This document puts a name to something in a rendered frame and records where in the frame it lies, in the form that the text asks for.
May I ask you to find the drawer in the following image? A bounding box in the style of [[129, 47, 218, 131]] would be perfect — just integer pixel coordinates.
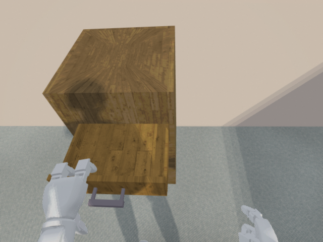
[[46, 124, 170, 196]]

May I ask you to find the robot left forearm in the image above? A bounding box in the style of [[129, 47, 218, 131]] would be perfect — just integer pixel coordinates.
[[38, 218, 77, 242]]

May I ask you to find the handle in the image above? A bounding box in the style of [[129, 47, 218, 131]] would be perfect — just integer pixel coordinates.
[[88, 188, 125, 208]]

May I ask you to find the right robot hand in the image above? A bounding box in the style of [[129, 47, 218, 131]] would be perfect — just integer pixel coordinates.
[[239, 205, 278, 242]]

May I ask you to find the cabinet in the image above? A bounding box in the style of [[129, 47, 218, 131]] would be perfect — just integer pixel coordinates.
[[42, 26, 176, 184]]

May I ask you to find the left robot hand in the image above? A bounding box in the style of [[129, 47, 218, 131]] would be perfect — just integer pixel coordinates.
[[42, 158, 97, 235]]

